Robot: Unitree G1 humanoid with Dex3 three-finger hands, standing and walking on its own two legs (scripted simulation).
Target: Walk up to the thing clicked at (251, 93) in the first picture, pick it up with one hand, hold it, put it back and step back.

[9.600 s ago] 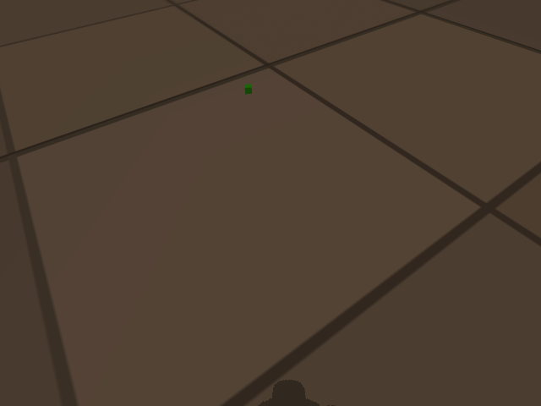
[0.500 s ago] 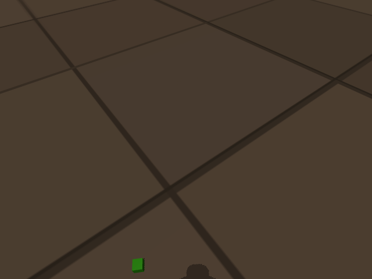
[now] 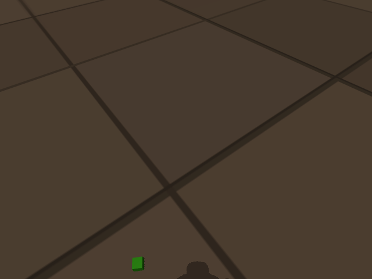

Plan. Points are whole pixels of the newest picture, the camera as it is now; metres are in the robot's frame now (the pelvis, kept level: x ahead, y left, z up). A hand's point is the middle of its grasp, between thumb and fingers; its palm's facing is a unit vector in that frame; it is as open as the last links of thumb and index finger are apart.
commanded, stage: stand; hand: left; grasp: from above
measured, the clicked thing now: (138, 264) +0.34 +0.30 -0.76
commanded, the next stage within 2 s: rise first in 0.78 s
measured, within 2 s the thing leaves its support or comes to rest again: neither
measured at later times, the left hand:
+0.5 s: hand out of the picture +0.08 +0.26 -0.16, palm faces -0.02 -0.94 -0.35, open 7.4 cm
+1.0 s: hand out of the picture +0.11 +0.25 -0.16, palm faces +0.04 -0.94 -0.34, open 7.6 cm
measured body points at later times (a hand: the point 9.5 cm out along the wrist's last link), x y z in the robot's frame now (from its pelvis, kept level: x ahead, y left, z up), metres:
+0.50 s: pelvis +0.00 +0.00 +0.00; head +0.01 +0.00 +0.45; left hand +0.08 +0.30 -0.13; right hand +0.07 -0.30 -0.14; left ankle -0.02 +0.14 -0.75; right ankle +0.01 -0.12 -0.75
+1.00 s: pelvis -0.01 +0.00 -0.01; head +0.04 +0.00 +0.44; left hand +0.11 +0.30 -0.13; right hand +0.08 -0.29 -0.14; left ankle -0.02 +0.14 -0.75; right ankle +0.01 -0.12 -0.75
